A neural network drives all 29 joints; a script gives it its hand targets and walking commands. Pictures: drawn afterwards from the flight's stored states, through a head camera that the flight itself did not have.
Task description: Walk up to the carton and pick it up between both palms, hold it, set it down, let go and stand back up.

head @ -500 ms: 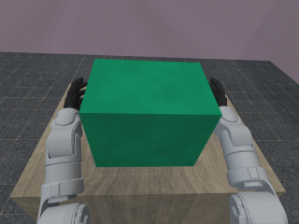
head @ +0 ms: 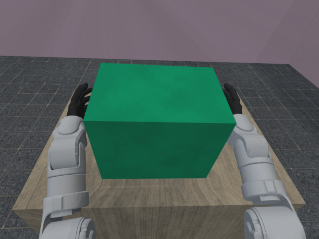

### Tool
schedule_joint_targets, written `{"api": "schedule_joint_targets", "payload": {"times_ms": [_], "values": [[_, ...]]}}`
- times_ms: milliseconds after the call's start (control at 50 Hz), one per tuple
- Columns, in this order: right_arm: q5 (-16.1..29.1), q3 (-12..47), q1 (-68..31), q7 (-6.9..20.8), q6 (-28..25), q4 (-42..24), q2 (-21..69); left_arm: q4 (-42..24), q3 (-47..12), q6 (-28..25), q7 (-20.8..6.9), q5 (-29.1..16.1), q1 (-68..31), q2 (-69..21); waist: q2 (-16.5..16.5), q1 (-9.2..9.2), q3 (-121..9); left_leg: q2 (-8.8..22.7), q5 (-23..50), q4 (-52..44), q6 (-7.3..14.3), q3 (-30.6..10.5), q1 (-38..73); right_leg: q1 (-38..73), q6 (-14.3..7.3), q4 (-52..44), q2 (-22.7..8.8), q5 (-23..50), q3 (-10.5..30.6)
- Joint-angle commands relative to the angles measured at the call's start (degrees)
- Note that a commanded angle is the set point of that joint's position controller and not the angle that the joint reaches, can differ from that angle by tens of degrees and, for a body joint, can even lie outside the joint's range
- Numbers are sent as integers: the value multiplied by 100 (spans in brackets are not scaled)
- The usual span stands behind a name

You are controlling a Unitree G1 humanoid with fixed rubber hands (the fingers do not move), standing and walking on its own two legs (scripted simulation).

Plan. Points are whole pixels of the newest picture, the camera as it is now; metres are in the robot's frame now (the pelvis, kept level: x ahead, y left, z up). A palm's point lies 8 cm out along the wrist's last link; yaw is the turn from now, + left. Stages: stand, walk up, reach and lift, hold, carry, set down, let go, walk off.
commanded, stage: hold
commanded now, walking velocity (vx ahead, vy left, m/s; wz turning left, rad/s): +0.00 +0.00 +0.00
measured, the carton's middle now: (156, 124) +0.36 +0.00 +0.14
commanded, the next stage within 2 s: none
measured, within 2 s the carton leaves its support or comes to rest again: neither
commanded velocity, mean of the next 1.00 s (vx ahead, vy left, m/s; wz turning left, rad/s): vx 0.00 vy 0.00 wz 0.00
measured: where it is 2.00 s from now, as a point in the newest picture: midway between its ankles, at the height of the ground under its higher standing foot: outside the picture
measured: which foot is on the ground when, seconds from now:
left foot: down 0.00-1.00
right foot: down 0.00-1.00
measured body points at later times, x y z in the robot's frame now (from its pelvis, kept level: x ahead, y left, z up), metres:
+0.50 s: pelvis +0.00 +0.00 +0.00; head -0.03 +0.01 +0.45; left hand +0.37 +0.19 +0.18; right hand +0.38 -0.19 +0.17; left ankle +0.02 +0.12 -0.75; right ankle +0.01 -0.11 -0.75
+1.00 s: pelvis +0.00 +0.00 +0.00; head -0.04 +0.01 +0.45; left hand +0.36 +0.19 +0.18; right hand +0.38 -0.19 +0.17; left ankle +0.02 +0.12 -0.75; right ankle +0.01 -0.11 -0.75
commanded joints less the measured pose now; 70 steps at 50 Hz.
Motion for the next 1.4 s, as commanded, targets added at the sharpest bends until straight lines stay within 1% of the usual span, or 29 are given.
{"api": "schedule_joint_targets", "payload": {"times_ms": [0,280,300,320,340,380,460,560,580,620,700,720,740,760,780,800,840,920,940,1040,1080,1120,1140,1160,1180,1200,1240,1340,1380], "values": [[571,2279,-4109,863,-423,-1698,3004,-791,-2898,-280,-667,-871,-3720,-2791,235,7,-2000,-143,936,-57,-150,150,760,265,150,-87,136,884,-134],[595,2300,-4091,827,-458,-1706,3048,-791,-2887,-314,-685,-861,-3697,-2777,227,-44,-2096,-189,1144,9,-157,146,779,460,199,-29,131,1238,-130],[432,1898,-4046,860,-364,-1010,2877,-377,-2737,-290,-698,-751,-4018,-2633,482,-130,-1336,-125,507,-210,-181,151,570,-10,167,-117,107,438,-162],[420,2028,-4180,910,-432,-1261,3121,-469,-2728,-288,-715,-790,-4006,-2731,351,-6,-1552,-111,354,-238,-86,181,531,63,174,-142,80,233,-150],[376,1923,-4091,936,-423,-1067,3087,-419,-2743,-291,-710,-779,-4017,-2702,387,-63,-1453,-90,330,-266,-87,174,520,-42,150,-140,88,205,-159],[407,1966,-4208,947,-494,-1309,3149,-588,-2863,-335,-700,-890,-4075,-2775,408,-83,-1921,-88,690,-128,-126,157,689,80,149,-80,104,538,-158],[708,2402,-4347,796,-535,-2030,3154,-860,-3045,-456,-596,-1089,-3863,-2833,263,-27,-2726,-179,1857,277,-172,111,1088,497,242,99,205,1804,-136],[700,2497,-3810,662,-341,-1821,3016,-739,-2514,-334,-764,-789,-3361,-2468,-38,73,-2115,-217,1510,64,-58,182,678,842,313,112,136,2067,-60],[718,2530,-3891,645,-333,-1919,3010,-642,-2475,-288,-799,-768,-3284,-2444,-38,132,-2122,-230,1454,59,-49,182,629,938,313,107,117,2078,-43],[731,2498,-3869,626,-343,-2091,3015,-939,-2678,-289,-807,-852,-3353,-2546,124,31,-2197,-214,1620,105,-143,174,706,907,297,163,150,2133,-71],[746,2516,-3970,657,-388,-2253,3000,-1159,-2874,-339,-715,-941,-3606,-2573,237,2,-2306,-193,1763,185,-200,164,923,603,269,121,189,1971,-117],[683,2403,-3877,677,-354,-2014,2965,-1073,-2853,-338,-709,-901,-3679,-2509,295,-56,-2032,-184,1592,131,-205,154,877,444,253,71,172,1733,-133],[643,2429,-3946,691,-372,-2060,3016,-959,-2813,-317,-723,-892,-3621,-2530,212,21,-2016,-195,1426,103,-150,170,819,434,258,23,141,1583,-118],[625,2364,-3779,698,-354,-1917,3016,-1082,-2870,-342,-722,-922,-3674,-2553,243,-77,-2018,-181,1387,67,-165,160,825,410,247,45,146,1595,-117],[667,2465,-3974,704,-401,-2163,3042,-1005,-2855,-315,-724,-939,-3597,-2575,244,35,-2161,-197,1414,99,-137,185,805,498,243,43,139,1603,-108],[649,2374,-3903,709,-383,-2015,2997,-1109,-2922,-344,-700,-962,-3698,-2585,334,-49,-2154,-193,1421,95,-179,161,803,459,235,74,158,1623,-124],[732,2491,-3795,707,-377,-2088,2999,-1373,-3055,-363,-659,-1031,-3752,-2613,421,-50,-2375,-175,1765,179,-263,138,1038,507,230,119,184,1755,-140],[476,2065,-4001,827,-359,-1630,2862,-636,-2931,-269,-690,-953,-3802,-2665,456,-134,-1783,-110,746,-75,-195,150,785,-4,147,-120,120,618,-166],[429,2036,-3962,861,-360,-1469,2935,-713,-2930,-302,-686,-958,-3938,-2691,423,-140,-1867,-95,625,-124,-180,146,752,6,147,-107,129,493,-178],[598,2311,-4234,815,-422,-1726,3093,-761,-2848,-331,-684,-975,-3928,-2703,270,16,-2312,-166,1213,51,-137,162,761,452,217,20,142,1212,-129],[577,2287,-4283,781,-421,-1670,3122,-573,-2737,-369,-683,-948,-3929,-2685,149,12,-2202,-193,1159,29,-90,163,711,452,268,32,146,1341,-126],[545,2363,-4466,764,-444,-1744,3208,-368,-2580,-391,-728,-909,-3943,-2616,-35,127,-2195,-228,927,-18,15,197,564,534,312,18,106,1300,-102],[489,2269,-4234,767,-402,-1450,3200,-342,-2567,-408,-735,-865,-3974,-2620,20,53,-2024,-209,757,-102,-1,184,494,486,283,4,100,1115,-97],[478,2284,-4453,787,-460,-1650,3212,-210,-2594,-387,-748,-898,-3943,-2668,6,101,-2147,-192,648,-112,36,205,483,457,262,-31,96,963,-81],[465,2260,-4331,791,-459,-1548,3237,-258,-2602,-405,-744,-890,-3911,-2688,9,59,-2070,-188,729,-104,31,193,510,427,243,-28,113,1013,-90],[469,2277,-4388,796,-447,-1451,3222,-160,-2513,-391,-746,-827,-3944,-2640,7,127,-2034,-190,689,-109,41,208,487,430,242,-48,105,909,-78],[502,2216,-4338,831,-479,-1382,3215,-343,-2721,-420,-702,-894,-4095,-2778,224,43,-2046,-154,793,-90,-50,161,637,270,195,-56,127,739,-110],[673,2322,-4219,802,-524,-1627,3143,-667,-2901,-439,-632,-1004,-3959,-2864,319,-35,-2364,-158,1462,145,-158,130,974,373,213,13,173,1339,-131],[582,2184,-4127,804,-469,-1405,3004,-370,-2772,-354,-667,-851,-3807,-2788,323,-59,-1946,-144,1126,22,-137,145,827,261,193,-64,143,1024,-132]]}}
